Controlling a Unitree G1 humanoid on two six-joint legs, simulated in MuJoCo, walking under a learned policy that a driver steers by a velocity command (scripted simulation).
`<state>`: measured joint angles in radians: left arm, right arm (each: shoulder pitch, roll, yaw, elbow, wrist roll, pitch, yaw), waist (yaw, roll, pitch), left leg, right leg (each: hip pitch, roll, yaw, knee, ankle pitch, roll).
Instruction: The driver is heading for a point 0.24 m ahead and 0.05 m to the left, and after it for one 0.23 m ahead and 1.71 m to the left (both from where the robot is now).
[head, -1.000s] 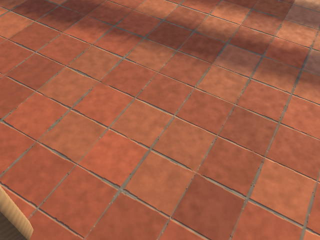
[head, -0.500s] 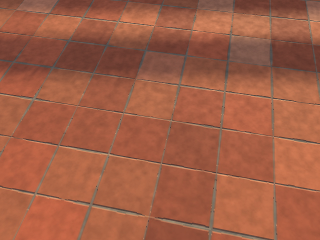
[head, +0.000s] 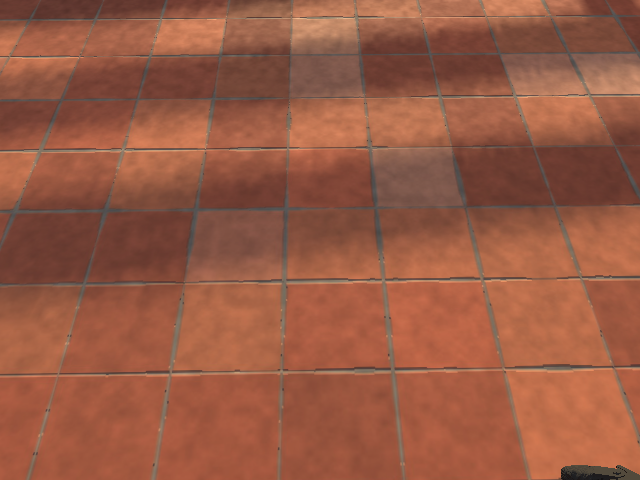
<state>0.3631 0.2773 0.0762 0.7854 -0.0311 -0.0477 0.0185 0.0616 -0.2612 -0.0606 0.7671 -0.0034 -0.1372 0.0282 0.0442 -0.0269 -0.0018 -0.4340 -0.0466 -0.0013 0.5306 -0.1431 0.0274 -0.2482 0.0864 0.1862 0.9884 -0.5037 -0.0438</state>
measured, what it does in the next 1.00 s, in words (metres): walks ahead, turning left: right foot, then left foot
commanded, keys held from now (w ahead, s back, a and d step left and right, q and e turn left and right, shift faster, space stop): w+q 1.00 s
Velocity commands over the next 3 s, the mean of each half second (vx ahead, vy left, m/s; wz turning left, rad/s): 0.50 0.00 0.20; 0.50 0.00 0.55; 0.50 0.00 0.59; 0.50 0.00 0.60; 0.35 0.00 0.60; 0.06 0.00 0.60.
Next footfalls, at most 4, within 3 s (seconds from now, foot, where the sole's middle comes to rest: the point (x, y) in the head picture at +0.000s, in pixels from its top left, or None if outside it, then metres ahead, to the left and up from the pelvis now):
0.38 right None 0.34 -0.13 -0.76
0.88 left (245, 450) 0.54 0.21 -0.76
1.38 right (270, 310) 0.88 0.19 -0.76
1.90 left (108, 315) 0.85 0.58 -0.76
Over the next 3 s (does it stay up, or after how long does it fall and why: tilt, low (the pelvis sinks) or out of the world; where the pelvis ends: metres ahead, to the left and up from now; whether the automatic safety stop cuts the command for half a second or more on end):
stays up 0.96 0.69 0.02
